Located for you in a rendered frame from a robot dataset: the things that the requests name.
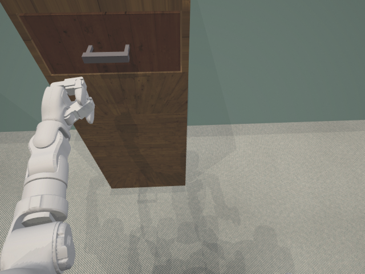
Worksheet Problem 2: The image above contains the handle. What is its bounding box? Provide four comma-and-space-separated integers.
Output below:
82, 45, 130, 63

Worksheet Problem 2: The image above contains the robot left upper arm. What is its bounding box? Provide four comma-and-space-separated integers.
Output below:
0, 221, 75, 274

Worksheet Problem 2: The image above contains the left robot forearm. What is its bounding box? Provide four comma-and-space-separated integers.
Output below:
0, 120, 71, 271

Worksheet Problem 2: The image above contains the cabinet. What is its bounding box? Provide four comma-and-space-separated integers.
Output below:
0, 0, 190, 188

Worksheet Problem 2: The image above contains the drawer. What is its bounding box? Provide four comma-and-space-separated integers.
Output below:
19, 11, 180, 74

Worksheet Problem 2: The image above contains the left robot hand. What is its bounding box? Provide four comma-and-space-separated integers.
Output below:
41, 76, 95, 130

